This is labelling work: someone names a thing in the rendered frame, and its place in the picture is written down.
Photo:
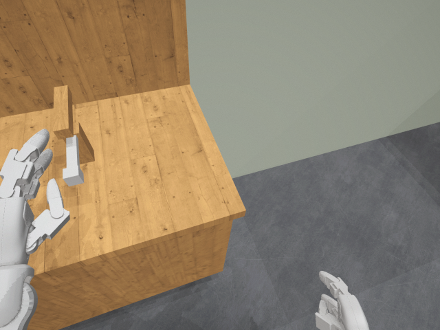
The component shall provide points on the right robot hand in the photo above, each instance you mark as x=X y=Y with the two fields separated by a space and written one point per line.
x=345 y=313

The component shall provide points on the left robot hand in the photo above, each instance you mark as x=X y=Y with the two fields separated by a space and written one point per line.
x=20 y=174

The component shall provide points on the tap lever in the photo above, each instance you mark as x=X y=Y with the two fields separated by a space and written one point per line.
x=72 y=175

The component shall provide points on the counter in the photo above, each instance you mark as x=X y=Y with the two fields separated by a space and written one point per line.
x=157 y=204

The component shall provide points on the robot left forearm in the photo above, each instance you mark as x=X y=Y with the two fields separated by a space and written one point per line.
x=18 y=299

